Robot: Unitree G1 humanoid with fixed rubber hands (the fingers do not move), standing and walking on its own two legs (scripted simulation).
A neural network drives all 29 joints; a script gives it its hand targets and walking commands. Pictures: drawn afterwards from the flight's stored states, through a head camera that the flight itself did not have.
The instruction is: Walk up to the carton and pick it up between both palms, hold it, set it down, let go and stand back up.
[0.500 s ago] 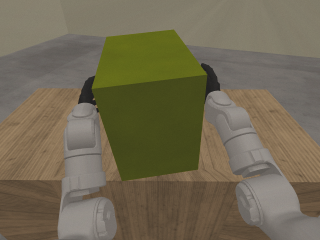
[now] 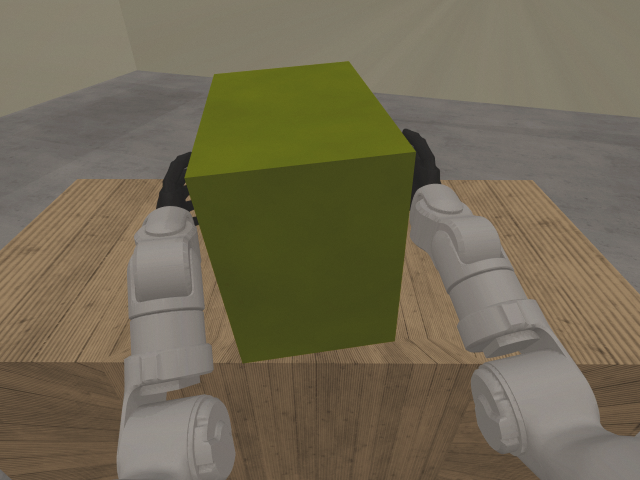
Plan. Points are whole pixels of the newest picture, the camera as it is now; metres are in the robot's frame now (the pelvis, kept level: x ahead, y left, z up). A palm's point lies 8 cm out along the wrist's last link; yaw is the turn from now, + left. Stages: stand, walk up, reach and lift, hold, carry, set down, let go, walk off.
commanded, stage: hold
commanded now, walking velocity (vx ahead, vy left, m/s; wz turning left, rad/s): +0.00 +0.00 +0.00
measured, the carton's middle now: (299, 200) +0.44 +0.01 +0.19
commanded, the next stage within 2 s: none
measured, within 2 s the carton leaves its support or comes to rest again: neither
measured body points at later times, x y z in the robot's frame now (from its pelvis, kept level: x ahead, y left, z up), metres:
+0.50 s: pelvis +0.00 +0.00 +0.00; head -0.08 +0.02 +0.44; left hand +0.37 +0.15 +0.23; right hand +0.38 -0.15 +0.24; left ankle +0.01 +0.11 -0.75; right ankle +0.02 -0.12 -0.75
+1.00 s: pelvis +0.00 +0.00 +0.00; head -0.08 +0.02 +0.44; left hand +0.37 +0.16 +0.23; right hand +0.38 -0.14 +0.24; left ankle +0.01 +0.11 -0.75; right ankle +0.02 -0.12 -0.75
